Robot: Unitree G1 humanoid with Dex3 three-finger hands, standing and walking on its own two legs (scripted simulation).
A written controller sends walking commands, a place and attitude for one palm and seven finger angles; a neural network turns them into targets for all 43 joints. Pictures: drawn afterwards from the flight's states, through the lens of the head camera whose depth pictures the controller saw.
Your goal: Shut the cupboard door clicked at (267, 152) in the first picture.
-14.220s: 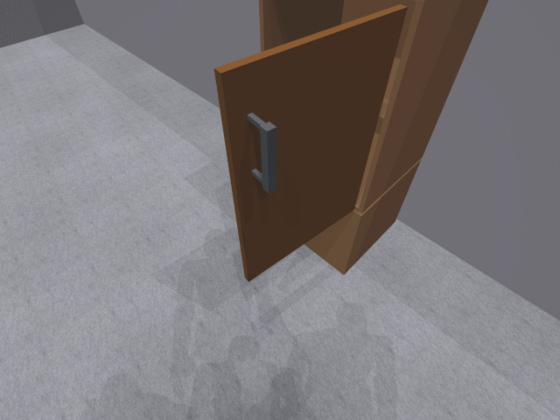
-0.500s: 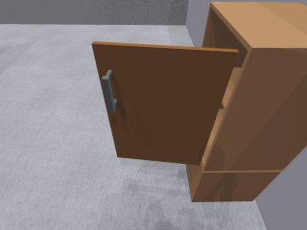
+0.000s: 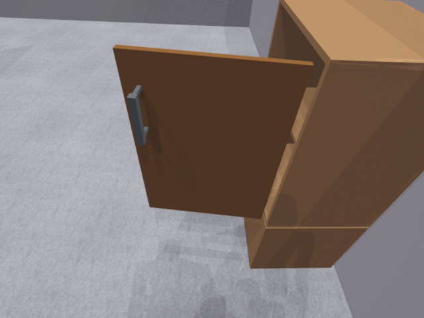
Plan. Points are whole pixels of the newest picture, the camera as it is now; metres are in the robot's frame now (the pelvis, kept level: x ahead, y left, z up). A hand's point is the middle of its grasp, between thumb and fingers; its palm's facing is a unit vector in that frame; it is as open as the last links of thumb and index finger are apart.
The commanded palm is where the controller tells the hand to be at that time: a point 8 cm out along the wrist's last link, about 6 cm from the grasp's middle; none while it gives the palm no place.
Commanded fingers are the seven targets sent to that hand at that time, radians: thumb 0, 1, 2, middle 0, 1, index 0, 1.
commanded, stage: come to a stop and stand still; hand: left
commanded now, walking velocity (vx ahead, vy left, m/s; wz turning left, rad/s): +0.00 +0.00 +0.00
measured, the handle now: (139, 116) +0.53 +0.21 +0.10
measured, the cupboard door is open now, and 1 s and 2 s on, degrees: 83 83 83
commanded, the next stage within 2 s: look again from close up in 0.08 s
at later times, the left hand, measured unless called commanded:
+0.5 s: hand out of the picture +0.01 +0.16 -0.18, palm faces +0.03 -0.99 -0.15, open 7.4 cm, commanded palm none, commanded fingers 0.00 0.90 0.90 -0.20 -0.30 -0.20 -0.30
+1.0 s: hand out of the picture +0.02 +0.17 -0.18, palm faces +0.03 -0.99 -0.15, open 7.4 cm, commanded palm none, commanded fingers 0.00 0.90 0.90 -0.20 -0.30 -0.20 -0.30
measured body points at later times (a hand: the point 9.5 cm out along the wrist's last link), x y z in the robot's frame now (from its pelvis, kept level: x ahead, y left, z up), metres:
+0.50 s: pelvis +0.02 +0.01 +0.00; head +0.03 +0.02 +0.45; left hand +0.01 +0.21 -0.16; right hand +0.02 -0.21 -0.15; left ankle +0.03 +0.05 -0.74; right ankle +0.06 -0.12 -0.74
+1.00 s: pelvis +0.05 +0.02 +0.00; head +0.05 +0.03 +0.45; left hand +0.02 +0.22 -0.16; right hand +0.04 -0.20 -0.15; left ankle +0.03 +0.05 -0.74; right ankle +0.06 -0.12 -0.74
